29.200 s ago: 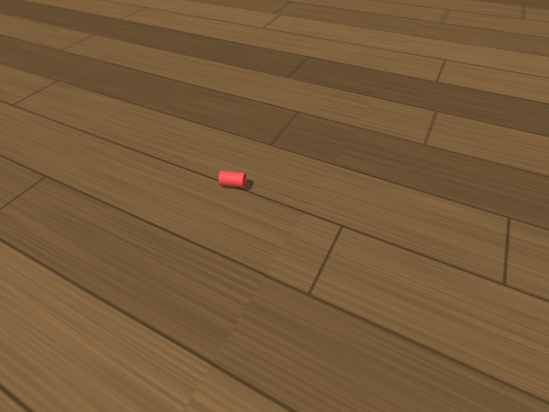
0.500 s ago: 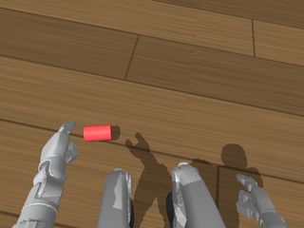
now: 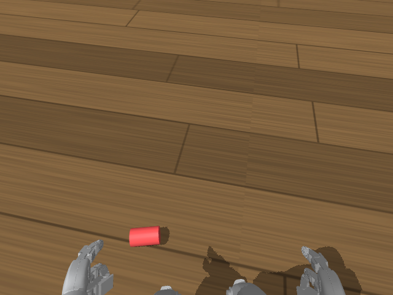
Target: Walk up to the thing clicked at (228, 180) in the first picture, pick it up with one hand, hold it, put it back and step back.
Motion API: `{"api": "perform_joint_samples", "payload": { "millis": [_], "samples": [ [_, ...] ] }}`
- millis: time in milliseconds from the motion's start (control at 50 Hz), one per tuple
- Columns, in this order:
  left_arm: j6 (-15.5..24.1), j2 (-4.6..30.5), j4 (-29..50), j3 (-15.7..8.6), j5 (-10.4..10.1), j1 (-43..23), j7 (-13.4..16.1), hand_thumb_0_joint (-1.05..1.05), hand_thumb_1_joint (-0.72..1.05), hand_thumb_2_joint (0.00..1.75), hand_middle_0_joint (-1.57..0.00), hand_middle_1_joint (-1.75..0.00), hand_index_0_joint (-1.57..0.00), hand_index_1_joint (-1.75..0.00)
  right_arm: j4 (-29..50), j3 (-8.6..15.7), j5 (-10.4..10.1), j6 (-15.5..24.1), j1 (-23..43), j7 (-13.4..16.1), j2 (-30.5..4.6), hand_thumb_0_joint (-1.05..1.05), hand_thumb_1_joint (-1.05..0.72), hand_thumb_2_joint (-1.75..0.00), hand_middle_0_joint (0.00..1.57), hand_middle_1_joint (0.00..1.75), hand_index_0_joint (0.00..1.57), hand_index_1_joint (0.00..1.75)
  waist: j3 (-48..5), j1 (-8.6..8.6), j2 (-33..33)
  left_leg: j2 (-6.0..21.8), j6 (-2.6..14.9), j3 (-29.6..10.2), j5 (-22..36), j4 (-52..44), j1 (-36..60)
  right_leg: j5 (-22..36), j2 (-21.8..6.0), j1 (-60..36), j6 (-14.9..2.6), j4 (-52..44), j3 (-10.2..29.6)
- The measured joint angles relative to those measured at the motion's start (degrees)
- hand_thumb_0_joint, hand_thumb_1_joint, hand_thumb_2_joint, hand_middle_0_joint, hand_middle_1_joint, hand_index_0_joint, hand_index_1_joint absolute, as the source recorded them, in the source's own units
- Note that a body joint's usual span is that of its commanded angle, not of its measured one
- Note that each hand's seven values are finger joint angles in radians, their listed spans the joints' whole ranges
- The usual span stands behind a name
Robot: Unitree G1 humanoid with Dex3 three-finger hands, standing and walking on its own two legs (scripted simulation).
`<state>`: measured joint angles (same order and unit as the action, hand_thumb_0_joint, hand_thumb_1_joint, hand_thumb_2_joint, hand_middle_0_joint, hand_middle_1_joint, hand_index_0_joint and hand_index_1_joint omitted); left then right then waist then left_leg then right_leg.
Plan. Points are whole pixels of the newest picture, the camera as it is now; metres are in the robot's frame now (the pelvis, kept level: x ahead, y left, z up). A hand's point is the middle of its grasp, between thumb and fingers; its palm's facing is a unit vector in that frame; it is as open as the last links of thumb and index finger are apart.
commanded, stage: home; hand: left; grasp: from above
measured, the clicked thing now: (145, 236) +0.48 +0.22 -0.65
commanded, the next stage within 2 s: none
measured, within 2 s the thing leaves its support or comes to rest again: neither
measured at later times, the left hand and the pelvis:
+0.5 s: hand (100, 290) +0.18 +0.18 -0.02, palm faces +0.07 -0.98 -0.19, open 7.4 cm; pelvis +0.02 +0.00 +0.03, yaw +1 degrees
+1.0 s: hand (103, 293) +0.18 +0.18 -0.02, palm faces +0.06 -0.98 -0.20, open 7.4 cm; pelvis +0.02 +0.00 +0.03, yaw +1 degrees
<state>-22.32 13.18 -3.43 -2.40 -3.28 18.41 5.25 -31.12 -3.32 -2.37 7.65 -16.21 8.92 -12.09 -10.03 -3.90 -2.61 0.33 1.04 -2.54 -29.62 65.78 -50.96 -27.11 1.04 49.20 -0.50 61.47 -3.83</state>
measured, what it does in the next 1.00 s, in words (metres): stands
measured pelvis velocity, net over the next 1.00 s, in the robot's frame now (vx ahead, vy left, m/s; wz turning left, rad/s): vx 0.02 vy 0.00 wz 0.01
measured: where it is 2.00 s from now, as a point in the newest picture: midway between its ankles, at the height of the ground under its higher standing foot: outside the picture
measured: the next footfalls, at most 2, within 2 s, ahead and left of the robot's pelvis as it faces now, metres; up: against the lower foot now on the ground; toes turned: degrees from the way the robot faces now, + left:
none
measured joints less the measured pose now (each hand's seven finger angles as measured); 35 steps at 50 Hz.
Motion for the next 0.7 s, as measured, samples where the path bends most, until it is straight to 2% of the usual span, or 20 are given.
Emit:
{"api": "perform_joint_samples", "payload": {
  "millis": [120, 220, 440, 700],
  "samples": [
    [-1.8, -0.3, 7.8, 0.3, -0.9, 8.3, -1.1, 0.01, 0.91, 0.9, -0.2, -0.3, -0.21, -0.3, 1.3, 0.7, 0.5, 1.6, -2.5, 1.5, -0.4, 0.01, -0.91, -0.9, 0.2, 0.3, 0.2, 0.3, -0.6, 0.45, -0.7, 0.1, 0.15, 0.2, 1.1, -6.1, 7.6, 1.3, 0.2, -7.7, 0.19, -6.5, 0.3],
    [-2.6, -0.2, 10.7, 0.5, -0.7, 11.5, -2.3, 0.01, 0.91, 0.9, -0.2, -0.3, -0.21, -0.3, 1.9, 1.1, 0.9, 3.0, -2.2, 2.0, -0.6, 0.01, -0.91, -0.9, 0.2, 0.3, 0.2, 0.3, -1.0, 1.11, -0.8, -0.1, 0.28, 0.1, 1.3, -8.3, 11.0, 1.5, 0.0, -11.2, 0.33, -8.8, 0.3],
    [-2.7, -0.1, 9.5, 0.9, 0.0, 10.4, -4.1, 0.01, 0.91, 0.9, -0.2, -0.3, -0.21, -0.3, 2.1, 0.8, 1.7, 5.8, 0.2, 1.5, -0.5, 0.01, -0.9, -0.9, 0.2, 0.3, 0.2, 0.3, 0.2, 2.14, 0.1, -0.4, 0.13, -0.2, 1.2, -8.7, 12.4, 1.1, -0.3, -12.7, 0.25, -8.8, 0.0],
    [-2.3, 0.0, 9.1, 0.9, 0.1, 9.9, -4.0, 0.01, 0.91, 0.9, -0.2, -0.3, -0.21, -0.3, 0.5, 0.7, 1.9, 5.6, -0.9, 1.3, -0.6, 0.01, -0.9, -0.9, 0.2, 0.3, 0.2, 0.3, 0.8, 2.05, -0.2, -0.3, -0.04, 0.0, 1.4, -9.0, 13.1, 1.2, -0.1, -13.2, 0.08, -8.8, 0.1]
  ]
}}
